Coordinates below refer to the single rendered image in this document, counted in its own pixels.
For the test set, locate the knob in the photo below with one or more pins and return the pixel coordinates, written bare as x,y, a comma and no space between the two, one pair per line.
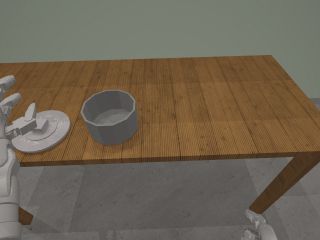
41,125

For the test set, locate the lid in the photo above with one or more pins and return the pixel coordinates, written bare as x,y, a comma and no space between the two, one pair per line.
35,141

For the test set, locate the robot left hand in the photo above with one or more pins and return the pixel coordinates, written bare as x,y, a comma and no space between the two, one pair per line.
21,125

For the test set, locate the table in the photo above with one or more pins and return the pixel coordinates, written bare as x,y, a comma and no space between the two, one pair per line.
188,108

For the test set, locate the robot left forearm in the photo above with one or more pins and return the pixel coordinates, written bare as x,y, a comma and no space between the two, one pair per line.
10,227

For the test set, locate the robot right hand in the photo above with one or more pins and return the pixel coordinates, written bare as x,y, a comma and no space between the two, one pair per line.
264,231

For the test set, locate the pot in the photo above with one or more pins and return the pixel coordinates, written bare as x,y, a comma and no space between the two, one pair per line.
110,116

